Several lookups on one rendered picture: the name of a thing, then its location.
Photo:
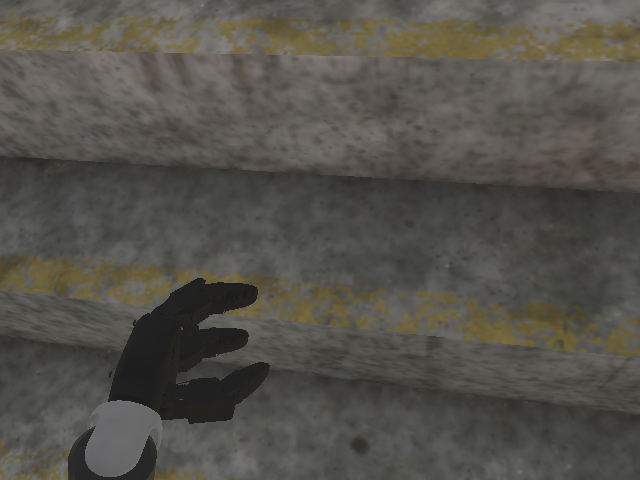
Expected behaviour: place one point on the robot left forearm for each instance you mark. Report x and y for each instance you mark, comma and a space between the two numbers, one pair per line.
121, 443

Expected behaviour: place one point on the left robot hand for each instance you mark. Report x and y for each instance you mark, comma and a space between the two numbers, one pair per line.
157, 349

